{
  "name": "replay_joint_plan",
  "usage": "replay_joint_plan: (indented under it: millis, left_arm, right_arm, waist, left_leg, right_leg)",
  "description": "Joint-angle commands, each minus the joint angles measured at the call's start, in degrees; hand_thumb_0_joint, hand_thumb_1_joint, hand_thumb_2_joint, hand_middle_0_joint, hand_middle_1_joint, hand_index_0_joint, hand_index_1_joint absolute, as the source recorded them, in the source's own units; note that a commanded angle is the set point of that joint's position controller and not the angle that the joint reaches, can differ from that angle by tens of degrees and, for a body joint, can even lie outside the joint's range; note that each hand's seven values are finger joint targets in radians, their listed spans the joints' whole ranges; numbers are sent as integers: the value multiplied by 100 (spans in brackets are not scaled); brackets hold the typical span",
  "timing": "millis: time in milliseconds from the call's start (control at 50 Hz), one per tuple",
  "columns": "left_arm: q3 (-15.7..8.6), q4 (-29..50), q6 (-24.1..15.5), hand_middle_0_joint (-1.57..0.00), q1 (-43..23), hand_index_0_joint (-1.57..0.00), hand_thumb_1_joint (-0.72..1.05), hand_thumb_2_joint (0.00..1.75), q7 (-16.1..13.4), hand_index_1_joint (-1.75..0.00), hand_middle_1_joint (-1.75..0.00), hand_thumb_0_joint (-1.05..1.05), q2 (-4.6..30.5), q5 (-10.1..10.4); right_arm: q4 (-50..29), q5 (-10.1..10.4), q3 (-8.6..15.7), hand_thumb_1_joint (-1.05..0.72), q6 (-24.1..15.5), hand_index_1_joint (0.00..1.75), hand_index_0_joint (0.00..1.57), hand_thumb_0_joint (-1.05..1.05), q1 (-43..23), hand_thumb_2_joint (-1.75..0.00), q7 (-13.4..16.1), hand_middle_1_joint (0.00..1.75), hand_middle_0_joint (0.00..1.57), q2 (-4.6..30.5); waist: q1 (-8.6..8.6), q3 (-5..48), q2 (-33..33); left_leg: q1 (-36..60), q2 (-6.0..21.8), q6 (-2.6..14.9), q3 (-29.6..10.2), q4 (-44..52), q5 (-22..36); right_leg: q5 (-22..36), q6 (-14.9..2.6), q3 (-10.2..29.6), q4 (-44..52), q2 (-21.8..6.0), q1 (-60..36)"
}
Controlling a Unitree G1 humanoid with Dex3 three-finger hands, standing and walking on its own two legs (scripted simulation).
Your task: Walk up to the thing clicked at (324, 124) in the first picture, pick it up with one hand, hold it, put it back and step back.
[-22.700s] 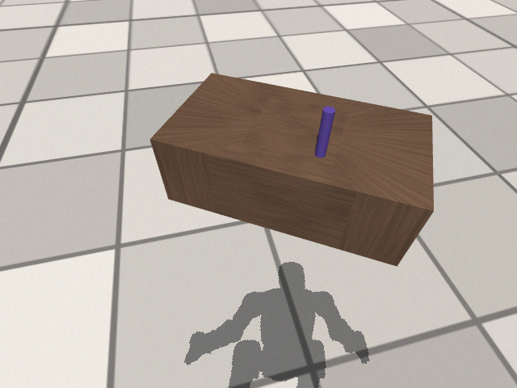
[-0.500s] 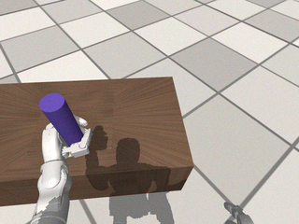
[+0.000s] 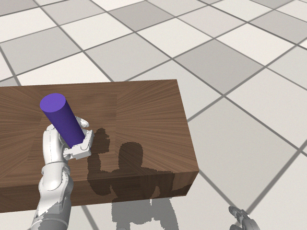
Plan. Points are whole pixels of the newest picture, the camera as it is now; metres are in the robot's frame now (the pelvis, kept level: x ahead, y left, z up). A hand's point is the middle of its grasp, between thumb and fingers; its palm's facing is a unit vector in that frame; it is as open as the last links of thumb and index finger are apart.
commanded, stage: crouch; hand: left
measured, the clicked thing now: (70, 130) +0.33 +0.20 +0.10
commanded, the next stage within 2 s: lower in 1.52 s
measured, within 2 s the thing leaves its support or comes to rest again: neither
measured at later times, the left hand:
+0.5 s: hand (84, 138) +0.39 +0.21 -0.02, palm faces +0.26 -0.97 -0.03, open 5.6 cm
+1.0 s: hand (91, 133) +0.46 +0.22 -0.11, palm faces +0.26 -0.97 -0.02, open 5.6 cm
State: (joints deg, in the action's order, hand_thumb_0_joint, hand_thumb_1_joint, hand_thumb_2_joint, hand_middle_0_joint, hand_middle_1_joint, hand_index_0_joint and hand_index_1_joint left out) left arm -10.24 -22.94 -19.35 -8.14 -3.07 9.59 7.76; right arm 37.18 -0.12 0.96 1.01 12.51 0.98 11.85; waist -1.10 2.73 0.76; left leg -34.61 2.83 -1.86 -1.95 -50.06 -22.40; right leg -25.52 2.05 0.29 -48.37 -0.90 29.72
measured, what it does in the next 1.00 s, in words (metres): lowers itself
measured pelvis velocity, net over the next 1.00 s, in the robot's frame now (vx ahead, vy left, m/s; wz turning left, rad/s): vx -0.03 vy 0.01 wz -0.06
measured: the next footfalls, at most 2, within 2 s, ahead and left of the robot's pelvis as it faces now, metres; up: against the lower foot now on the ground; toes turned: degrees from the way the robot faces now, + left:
none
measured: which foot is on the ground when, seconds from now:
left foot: down 0.00-1.00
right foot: down 0.00-1.00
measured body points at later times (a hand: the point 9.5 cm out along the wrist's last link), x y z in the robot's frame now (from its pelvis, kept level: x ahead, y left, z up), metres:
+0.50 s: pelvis -0.02 +0.00 -0.04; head +0.09 +0.02 +0.40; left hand +0.37 +0.26 -0.02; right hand +0.09 -0.26 -0.15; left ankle +0.03 +0.14 -0.70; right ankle -0.01 -0.14 -0.70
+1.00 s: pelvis -0.03 +0.01 -0.13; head +0.14 +0.04 +0.29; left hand +0.44 +0.27 -0.11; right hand +0.01 -0.26 -0.24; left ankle +0.03 +0.14 -0.70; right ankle -0.01 -0.14 -0.70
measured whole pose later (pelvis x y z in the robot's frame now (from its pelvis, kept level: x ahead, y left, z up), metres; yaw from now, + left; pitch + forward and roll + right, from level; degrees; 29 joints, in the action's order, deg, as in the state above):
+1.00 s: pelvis -0.03 +0.01 -0.13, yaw -3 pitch +29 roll -5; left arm -27.5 -62.2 -34.2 -43.4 1.5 25.1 2.9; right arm 39.9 -4.2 -0.6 3.4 14.3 -3.1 13.0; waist -8.1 8.8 0.5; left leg -82.1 4.0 -1.9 -4.9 -85.2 -32.3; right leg -35.5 2.5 -0.3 -82.7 1.3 76.2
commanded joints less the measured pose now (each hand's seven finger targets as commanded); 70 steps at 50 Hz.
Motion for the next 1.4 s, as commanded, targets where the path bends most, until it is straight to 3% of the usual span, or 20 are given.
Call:
replay_joint_plan:
  millis: [0, 60, 100, 180, 260, 300, 360, 420, 480, 560, 640, 660, 720, 800, 840, 900, 960, 1000, 1220, 1380]
  left_arm:
    - [-158, 1422, -396, -134, -1588, -135, 56, 130, 56, -142, -142, 0, 673, 73]
    - [-270, 1142, -360, -132, -1516, -133, 49, 128, 39, -137, -138, 0, 804, 44]
    - [-37, 1169, -391, -134, -1668, -135, 49, 126, 43, -138, -138, 0, 605, 25]
    - [-366, 652, -478, -135, -1670, -136, 52, 128, 83, -139, -139, 0, 783, 52]
    - [-366, 201, -717, -132, -2223, -133, 51, 124, 67, -136, -136, 0, 731, -11]
    - [-750, -359, -883, -130, -2349, -131, 54, 125, 64, -134, -135, 0, 1010, -29]
    - [-745, -707, -1209, -128, -3264, -129, 50, 124, 122, -134, -134, 0, 1243, -140]
    - [-998, -1107, -1586, -130, -4000, -131, 51, 125, 201, -136, -136, 0, 1692, -149]
    - [-858, -1568, -1736, -128, -4587, -129, 49, 124, 290, -135, -135, 0, 1737, -164]
    - [-959, -1883, -1795, -131, -5231, -131, 48, 121, 418, -134, -134, 0, 2040, -150]
    - [-1415, -3010, -1667, -134, -4668, -134, 47, 121, 575, -136, -136, 0, 2393, -186]
    - [-1360, -2855, -1702, -134, -4786, -135, 49, 122, 575, -136, -136, 0, 2282, -168]
    - [-1727, -2636, -1773, -135, -5106, -136, 52, 122, 467, -136, -137, 0, 2653, -207]
    - [-1845, -2768, -1851, -132, -5179, -132, 57, 121, 413, -133, -133, 0, 2791, -318]
    - [-1674, -2698, -1928, -131, -5546, -131, 54, 118, 463, -131, -132, 0, 2685, -379]
    - [-1882, -2528, -1982, -131, -5759, -132, 50, 117, 447, -131, -131, 0, 3085, -437]
    - [-1825, -2677, -1878, -131, -5885, -132, 53, 120, 449, -132, -133, 0, 2989, -476]
    - [-1681, -2887, -1795, -132, -5947, -133, 49, 120, 468, -134, -134, 0, 2834, -469]
    - [-1831, -2917, -1563, -133, -6347, -134, 54, 121, 451, -135, -135, 0, 3299, -540]
    - [-1849, -3001, -1498, -130, -6471, -130, 53, 120, 542, -132, -132, 0, 3419, -615]
  right_arm:
    - [-768, 21, 275, -91, -278, 30, 20, 0, -206, -90, 77, 30, 20, 790]
    - [-711, 31, 291, -91, -282, 30, 20, 0, -169, -90, 70, 30, 20, 829]
    - [-702, 17, 294, -89, -282, 30, 20, 0, -141, -90, 53, 30, 20, 809]
    - [-606, 7, 310, -89, -285, 30, 20, 0, -105, -90, 45, 30, 20, 823]
    - [-545, -56, 358, -89, -305, 30, 20, 0, -55, -90, -2, 30, 20, 843]
    - [-424, -90, 369, -89, -311, 30, 20, 0, 76, -90, -22, 30, 20, 870]
    - [-359, -156, 378, -89, -329, 30, 20, 0, 159, -90, -66, 30, 20, 920]
    - [-270, -243, 335, -89, -340, 30, 20, 0, 344, -90, -103, 30, 20, 939]
    - [-312, -287, 309, -89, -296, 30, 20, 0, 454, -90, -122, 30, 20, 990]
    - [-299, -331, 282, -89, -200, 30, 20, 0, 615, -90, -142, 30, 20, 1108]
    - [-184, -326, 263, -90, -63, 30, 20, 0, 774, -90, -166, 30, 20, 1239]
    - [-209, -331, 253, -90, -51, 30, 20, 0, 784, -90, -199, 30, 20, 1219]
    - [-208, -334, 209, -90, 27, 30, 20, 0, 840, -90, -238, 30, 20, 1187]
    - [-80, -355, 194, -91, 75, 30, 20, 0, 923, -90, -282, 30, 20, 1187]
    - [-73, -385, 211, -91, 92, 30, 20, 0, 882, -90, -302, 30, 20, 1195]
    - [-65, -394, 218, -91, 112, 30, 20, 0, 857, -90, -313, 30, 20, 1237]
    - [-72, -425, 211, -91, 138, 30, 20, 0, 931, -90, -331, 30, 20, 1276]
    - [-92, -423, 187, -91, 151, 30, 20, 0, 896, -90, -334, 30, 20, 1256]
    - [-59, -409, 109, -91, 153, 30, 20, 0, 904, -90, -286, 30, 20, 1254]
    - [-100, -427, 76, -91, 187, 30, 20, 0, 979, -90, -312, 30, 20, 1300]
  waist:
    - [-39, 1541, 14]
    - [-26, 1467, 40]
    - [-108, 1463, -17]
    - [-95, 1261, -137]
    - [-209, 1249, -61]
    - [-189, 1352, -101]
    - [-351, 1641, 5]
    - [-395, 2172, 265]
    - [-488, 2755, 489]
    - [-507, 3524, 796]
    - [-428, 3378, 463]
    - [-432, 3380, 479]
    - [-375, 3623, 501]
    - [-560, 3618, 455]
    - [-722, 3510, 565]
    - [-587, 3762, 888]
    - [-653, 3922, 1118]
    - [-719, 3836, 1179]
    - [-795, 3811, 1048]
    - [-804, 4206, 1219]
  left_leg:
    - [1126, -160, 171, 189, 685, 1212]
    - [1151, -149, 163, 174, 712, 1225]
    - [1122, -117, 167, 145, 678, 1294]
    - [793, -129, 201, 166, 539, 1208]
    - [522, -107, 189, 128, 358, 937]
    - [282, -104, 207, 99, 174, 918]
    - [-11, -82, 210, 55, -216, 743]
    - [-348, -80, 208, -11, -739, 630]
    - [-490, -99, 195, -25, -1096, 512]
    - [-461, -58, 182, -104, -1436, 779]
    - [-1170, -43, 239, -132, -1770, 1061]
    - [-1305, -50, 231, -138, -1780, 992]
    - [-1549, -43, 300, -93, -2034, 1065]
    - [-1871, -19, 351, -110, -2395, 1299]
    - [-1970, 9, 339, -162, -2473, 931]
    - [-1841, 35, 303, -189, -2542, 754]
    - [-1673, 75, 241, -283, -2573, 940]
    - [-1799, 75, 219, -318, -2586, 585]
    - [-2482, 74, 279, -311, -2956, 263]
    - [-2369, 80, 282, -358, -3291, 1054]
  right_leg:
    - [1615, -180, -222, 756, 180, -327]
    - [1588, -181, -233, 732, 180, -325]
    - [1624, -195, -258, 681, 201, -197]
    - [1621, -179, -222, 620, 171, -16]
    - [1334, -213, -214, 394, 167, 475]
    - [1325, -210, -195, 208, 146, 625]
    - [1138, -235, -179, -173, 145, 1219]
    - [946, -264, -176, -674, 139, 1811]
    - [796, -294, -184, -990, 153, 2177]
    - [874, -346, -241, -1321, 217, 2566]
    - [1131, -333, -270, -1608, 262, 2706]
    - [1075, -343, -278, -1676, 259, 2722]
    - [1217, -313, -225, -1811, 256, 2713]
    - [1508, -284, -236, -2132, 274, 2932]
    - [1096, -319, -268, -2240, 282, 3384]
    - [793, -374, -279, -2402, 300, 3669]
    - [772, -416, -358, -2572, 302, 3953]
    - [475, -430, -373, -2596, 313, 4128]
    - [351, -388, -345, -2825, 314, 4304]
    - [828, -408, -368, -3185, 327, 4565]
